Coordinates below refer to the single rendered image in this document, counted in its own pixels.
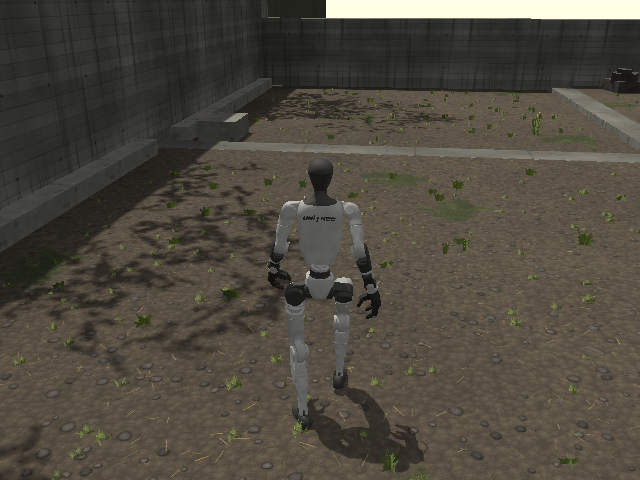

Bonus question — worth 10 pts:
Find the robot left forearm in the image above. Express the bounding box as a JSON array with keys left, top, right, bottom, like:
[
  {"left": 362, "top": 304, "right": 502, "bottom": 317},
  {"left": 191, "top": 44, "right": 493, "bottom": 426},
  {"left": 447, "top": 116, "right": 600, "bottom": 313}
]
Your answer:
[{"left": 268, "top": 239, "right": 284, "bottom": 274}]

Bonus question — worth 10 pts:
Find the robot left hand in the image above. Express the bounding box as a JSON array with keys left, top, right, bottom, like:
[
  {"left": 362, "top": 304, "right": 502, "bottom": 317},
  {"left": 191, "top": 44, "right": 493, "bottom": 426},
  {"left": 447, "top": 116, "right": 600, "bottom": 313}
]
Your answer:
[{"left": 268, "top": 269, "right": 291, "bottom": 290}]

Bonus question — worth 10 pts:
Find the robot right hand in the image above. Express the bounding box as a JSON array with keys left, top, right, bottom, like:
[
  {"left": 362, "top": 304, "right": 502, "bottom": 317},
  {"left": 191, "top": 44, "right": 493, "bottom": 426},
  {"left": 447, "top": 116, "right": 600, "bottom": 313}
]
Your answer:
[{"left": 357, "top": 290, "right": 381, "bottom": 319}]

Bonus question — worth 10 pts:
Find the left robot upper arm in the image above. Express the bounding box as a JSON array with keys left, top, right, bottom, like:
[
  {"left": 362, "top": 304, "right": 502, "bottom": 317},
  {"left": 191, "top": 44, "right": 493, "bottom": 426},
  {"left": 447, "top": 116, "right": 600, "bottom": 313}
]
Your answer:
[{"left": 273, "top": 201, "right": 300, "bottom": 254}]

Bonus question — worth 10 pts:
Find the right robot foot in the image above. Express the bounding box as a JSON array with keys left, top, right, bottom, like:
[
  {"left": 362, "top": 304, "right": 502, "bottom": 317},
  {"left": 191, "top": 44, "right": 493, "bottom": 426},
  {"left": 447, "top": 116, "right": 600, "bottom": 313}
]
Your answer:
[{"left": 333, "top": 366, "right": 347, "bottom": 389}]

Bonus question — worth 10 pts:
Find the robot right forearm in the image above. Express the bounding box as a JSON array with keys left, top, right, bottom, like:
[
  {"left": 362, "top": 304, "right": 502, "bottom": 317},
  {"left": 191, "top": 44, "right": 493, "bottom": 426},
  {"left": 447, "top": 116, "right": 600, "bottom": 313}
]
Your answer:
[{"left": 356, "top": 243, "right": 378, "bottom": 294}]

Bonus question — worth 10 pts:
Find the robot head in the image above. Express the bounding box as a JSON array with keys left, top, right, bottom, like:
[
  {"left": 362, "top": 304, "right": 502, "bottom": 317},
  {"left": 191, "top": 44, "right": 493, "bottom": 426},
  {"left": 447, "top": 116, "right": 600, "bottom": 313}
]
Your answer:
[{"left": 303, "top": 158, "right": 337, "bottom": 206}]

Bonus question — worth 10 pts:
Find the right robot upper arm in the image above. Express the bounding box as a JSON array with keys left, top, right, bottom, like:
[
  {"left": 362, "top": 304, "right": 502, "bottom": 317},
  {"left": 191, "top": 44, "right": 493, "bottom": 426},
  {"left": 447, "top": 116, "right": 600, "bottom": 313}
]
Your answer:
[{"left": 341, "top": 201, "right": 366, "bottom": 259}]

